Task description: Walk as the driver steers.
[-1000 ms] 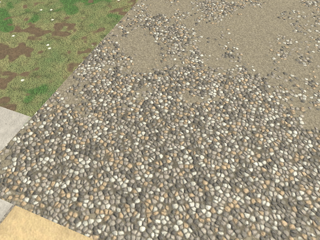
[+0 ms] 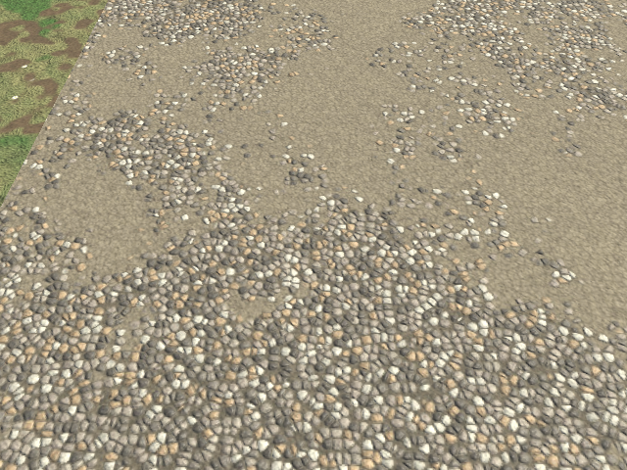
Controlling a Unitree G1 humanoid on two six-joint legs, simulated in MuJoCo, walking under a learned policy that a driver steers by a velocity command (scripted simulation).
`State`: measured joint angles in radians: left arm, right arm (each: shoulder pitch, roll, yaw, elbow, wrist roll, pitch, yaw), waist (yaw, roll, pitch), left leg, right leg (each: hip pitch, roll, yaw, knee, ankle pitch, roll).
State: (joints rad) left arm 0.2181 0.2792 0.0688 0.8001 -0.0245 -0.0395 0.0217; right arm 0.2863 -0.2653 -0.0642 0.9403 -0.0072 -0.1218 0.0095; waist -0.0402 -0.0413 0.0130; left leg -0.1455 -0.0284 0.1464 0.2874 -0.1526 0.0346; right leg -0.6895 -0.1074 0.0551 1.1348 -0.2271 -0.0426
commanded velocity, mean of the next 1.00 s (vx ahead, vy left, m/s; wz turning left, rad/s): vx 0.50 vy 0.00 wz -0.42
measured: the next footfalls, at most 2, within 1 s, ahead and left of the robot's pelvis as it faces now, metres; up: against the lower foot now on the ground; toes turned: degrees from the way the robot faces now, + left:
right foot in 0.26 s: +0.28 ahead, -0.18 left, +0.00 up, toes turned -14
left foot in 0.78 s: +0.64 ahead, -0.09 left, +0.00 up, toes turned -23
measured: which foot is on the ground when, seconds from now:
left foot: down 0.00-0.28, up 0.30-0.76, down 0.78-1.00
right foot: up 0.00-0.24, down 0.26-0.80, up 0.82-1.00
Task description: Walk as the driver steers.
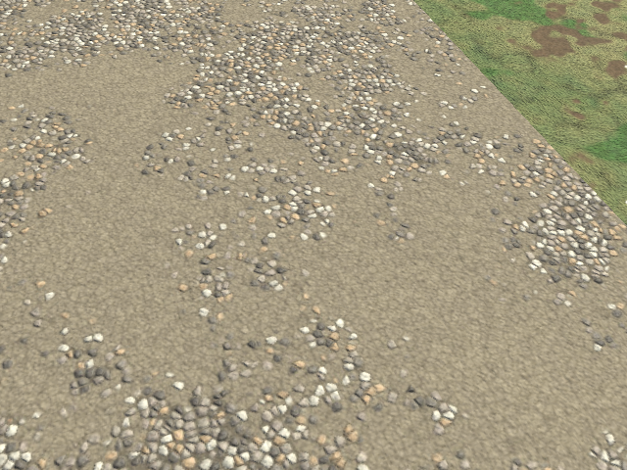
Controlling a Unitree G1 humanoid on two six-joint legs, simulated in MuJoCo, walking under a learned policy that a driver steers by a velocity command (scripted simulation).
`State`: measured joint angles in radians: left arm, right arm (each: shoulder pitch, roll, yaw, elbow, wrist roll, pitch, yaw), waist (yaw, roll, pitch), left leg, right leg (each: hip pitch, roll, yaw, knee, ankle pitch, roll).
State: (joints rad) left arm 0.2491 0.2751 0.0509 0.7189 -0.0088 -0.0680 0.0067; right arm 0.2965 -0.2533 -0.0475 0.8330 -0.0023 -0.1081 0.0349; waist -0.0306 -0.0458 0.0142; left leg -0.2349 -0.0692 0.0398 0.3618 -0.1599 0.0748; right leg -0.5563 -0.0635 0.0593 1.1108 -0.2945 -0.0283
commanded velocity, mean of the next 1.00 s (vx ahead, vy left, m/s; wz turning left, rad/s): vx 0.30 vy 0.00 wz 0.25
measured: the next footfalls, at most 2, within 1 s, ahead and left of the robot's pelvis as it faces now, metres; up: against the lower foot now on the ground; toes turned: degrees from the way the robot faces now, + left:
right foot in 0.34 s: +0.36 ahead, -0.15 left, +0.00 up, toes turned -1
left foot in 0.84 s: +0.40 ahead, +0.09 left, +0.00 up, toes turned +17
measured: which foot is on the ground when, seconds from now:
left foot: down 0.00-0.36, up 0.38-0.82, down 0.84-1.00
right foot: up 0.00-0.32, down 0.34-0.86, up 0.88-1.00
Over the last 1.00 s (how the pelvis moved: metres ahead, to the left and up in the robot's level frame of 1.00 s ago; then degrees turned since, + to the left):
0.55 -0.14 0.00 -24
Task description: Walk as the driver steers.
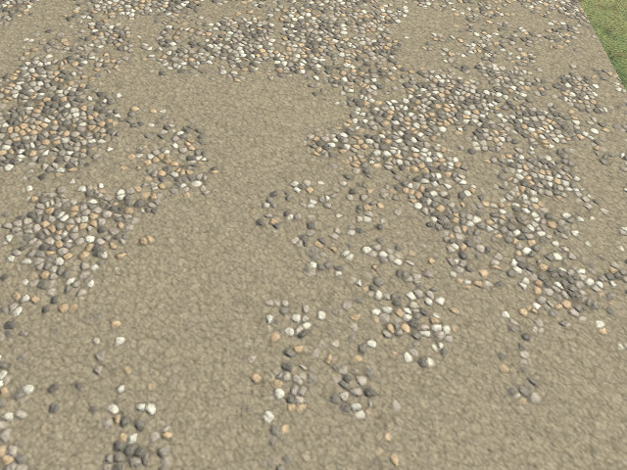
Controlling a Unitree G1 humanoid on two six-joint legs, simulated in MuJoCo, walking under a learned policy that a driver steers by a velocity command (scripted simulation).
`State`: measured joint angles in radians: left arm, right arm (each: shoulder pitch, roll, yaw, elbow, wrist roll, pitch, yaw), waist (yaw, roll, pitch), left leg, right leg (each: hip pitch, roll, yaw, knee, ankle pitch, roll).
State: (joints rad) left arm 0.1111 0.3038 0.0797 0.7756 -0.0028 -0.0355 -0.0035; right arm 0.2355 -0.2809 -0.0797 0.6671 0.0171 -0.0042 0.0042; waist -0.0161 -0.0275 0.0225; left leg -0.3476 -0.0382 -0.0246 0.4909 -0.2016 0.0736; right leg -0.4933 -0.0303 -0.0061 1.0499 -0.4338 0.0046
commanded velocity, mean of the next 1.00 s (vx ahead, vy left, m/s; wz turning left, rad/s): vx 0.24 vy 0.00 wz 0.46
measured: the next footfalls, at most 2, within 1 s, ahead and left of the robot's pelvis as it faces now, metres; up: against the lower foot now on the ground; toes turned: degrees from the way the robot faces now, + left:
right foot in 0.30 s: +0.21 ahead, -0.14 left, +0.00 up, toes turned +14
left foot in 0.72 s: +0.34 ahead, +0.17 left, +0.00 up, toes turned +27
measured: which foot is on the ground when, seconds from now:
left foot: down 0.00-0.28, up 0.30-0.70, down 0.72-1.00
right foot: up 0.00-0.28, down 0.30-0.74, up 0.76-1.00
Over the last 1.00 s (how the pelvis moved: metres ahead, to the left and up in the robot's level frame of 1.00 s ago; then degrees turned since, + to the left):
0.36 -0.01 0.00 19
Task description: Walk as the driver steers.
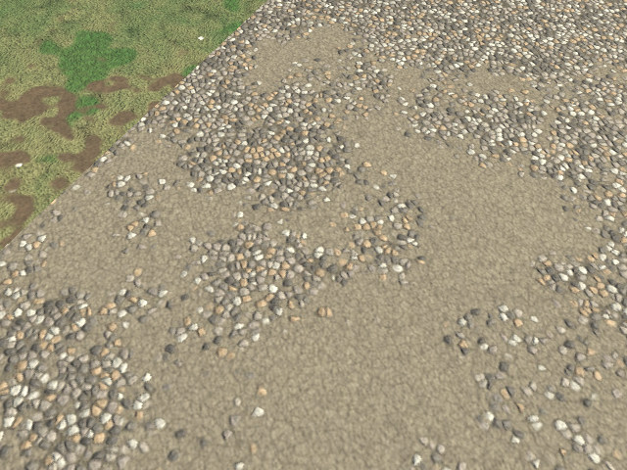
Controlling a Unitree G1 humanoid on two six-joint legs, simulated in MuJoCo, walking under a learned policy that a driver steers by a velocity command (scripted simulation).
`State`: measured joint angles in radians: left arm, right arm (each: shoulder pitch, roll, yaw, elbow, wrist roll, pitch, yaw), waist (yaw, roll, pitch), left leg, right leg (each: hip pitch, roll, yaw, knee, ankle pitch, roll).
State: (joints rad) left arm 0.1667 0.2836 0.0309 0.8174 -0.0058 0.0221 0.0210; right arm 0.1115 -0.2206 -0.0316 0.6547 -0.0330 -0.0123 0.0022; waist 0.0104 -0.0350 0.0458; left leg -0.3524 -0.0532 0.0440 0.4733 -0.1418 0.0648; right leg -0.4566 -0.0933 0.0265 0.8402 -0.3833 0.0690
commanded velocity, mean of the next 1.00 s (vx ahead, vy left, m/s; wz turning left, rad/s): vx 0.14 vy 0.00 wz -0.49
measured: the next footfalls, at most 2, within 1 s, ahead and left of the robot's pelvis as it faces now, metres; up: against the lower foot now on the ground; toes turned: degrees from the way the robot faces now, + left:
right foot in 0.14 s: +0.04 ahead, -0.14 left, +0.00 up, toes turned -7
left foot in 0.56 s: +0.10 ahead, +0.09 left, +0.00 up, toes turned -24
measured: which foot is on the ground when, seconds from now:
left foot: down 0.00-0.14, up 0.16-0.54, down 0.56-1.00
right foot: up 0.00-0.12, down 0.14-0.56, up 0.58-1.00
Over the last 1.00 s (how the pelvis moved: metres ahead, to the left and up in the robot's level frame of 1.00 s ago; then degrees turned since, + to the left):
0.28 0.04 -0.01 27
